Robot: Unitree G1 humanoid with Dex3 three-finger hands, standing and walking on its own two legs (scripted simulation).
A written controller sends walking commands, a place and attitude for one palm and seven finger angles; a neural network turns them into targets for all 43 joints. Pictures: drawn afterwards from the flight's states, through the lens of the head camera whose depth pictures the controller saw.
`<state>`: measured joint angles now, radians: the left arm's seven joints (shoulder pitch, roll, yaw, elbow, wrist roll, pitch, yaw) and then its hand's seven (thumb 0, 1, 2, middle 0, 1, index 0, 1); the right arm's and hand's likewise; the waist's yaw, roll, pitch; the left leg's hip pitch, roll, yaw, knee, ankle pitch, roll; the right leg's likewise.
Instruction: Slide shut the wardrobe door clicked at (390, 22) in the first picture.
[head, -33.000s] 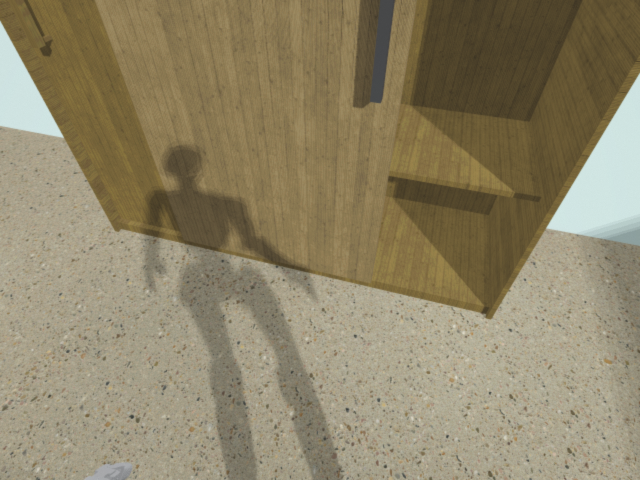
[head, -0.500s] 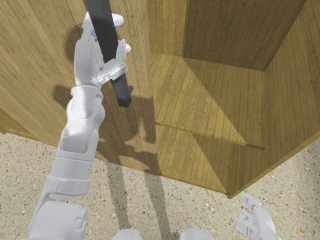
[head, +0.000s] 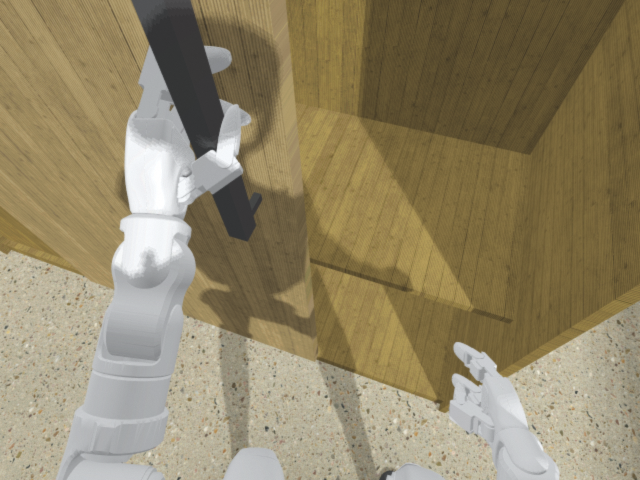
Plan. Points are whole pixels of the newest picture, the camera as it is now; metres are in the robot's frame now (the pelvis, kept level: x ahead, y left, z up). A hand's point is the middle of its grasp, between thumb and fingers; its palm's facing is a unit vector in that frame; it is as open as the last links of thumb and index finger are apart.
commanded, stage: step sideways, sliding the door along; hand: left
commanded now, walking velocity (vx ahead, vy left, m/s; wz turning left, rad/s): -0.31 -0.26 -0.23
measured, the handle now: (221, 126) +0.39 +0.18 +0.21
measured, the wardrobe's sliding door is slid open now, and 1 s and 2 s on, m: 0.38 0.21 0.07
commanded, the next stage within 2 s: none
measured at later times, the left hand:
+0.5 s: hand (316, 179) +0.33 +0.07 +0.21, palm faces +0.14 -0.99 -0.08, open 7.1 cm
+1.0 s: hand (414, 206) +0.32 -0.01 +0.21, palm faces +0.03 -1.00 -0.03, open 6.8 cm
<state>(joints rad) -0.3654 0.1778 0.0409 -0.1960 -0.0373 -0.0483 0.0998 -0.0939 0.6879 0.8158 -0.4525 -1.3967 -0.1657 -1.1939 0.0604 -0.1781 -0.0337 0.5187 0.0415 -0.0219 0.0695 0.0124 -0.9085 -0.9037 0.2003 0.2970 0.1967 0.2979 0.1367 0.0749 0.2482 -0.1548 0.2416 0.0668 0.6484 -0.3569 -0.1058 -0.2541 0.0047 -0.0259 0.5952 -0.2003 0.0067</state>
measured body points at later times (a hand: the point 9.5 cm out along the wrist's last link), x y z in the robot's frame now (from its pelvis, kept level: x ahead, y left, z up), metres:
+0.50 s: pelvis +0.01 -0.06 +0.00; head +0.08 -0.06 +0.44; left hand +0.32 +0.13 +0.21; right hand +0.23 -0.24 -0.09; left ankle -0.03 +0.14 -0.70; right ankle +0.03 -0.18 -0.72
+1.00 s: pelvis -0.02 -0.10 +0.00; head +0.02 -0.10 +0.45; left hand +0.31 +0.05 +0.21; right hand +0.15 -0.35 -0.08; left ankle -0.02 +0.05 -0.72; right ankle -0.02 -0.23 -0.72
